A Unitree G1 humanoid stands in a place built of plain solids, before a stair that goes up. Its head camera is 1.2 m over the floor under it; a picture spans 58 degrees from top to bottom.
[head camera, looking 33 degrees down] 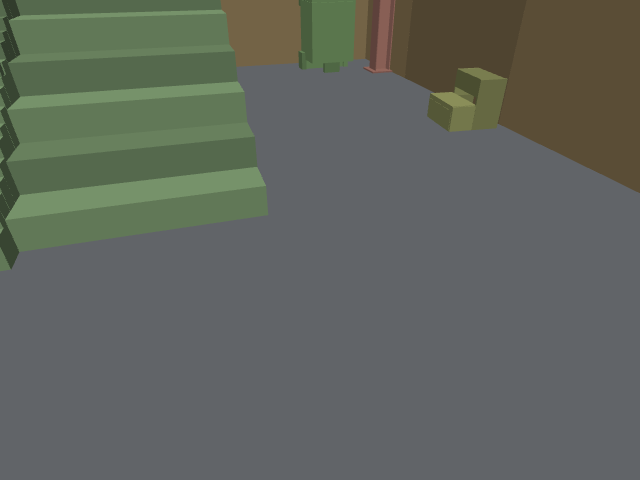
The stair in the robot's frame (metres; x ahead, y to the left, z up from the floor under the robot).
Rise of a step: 0.18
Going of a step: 0.27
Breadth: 1.28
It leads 17 degrees to the left of straight ahead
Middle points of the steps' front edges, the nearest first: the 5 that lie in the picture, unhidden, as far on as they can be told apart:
1.91 0.90 0.18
2.17 0.98 0.36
2.42 1.06 0.54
2.68 1.13 0.73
2.93 1.21 0.91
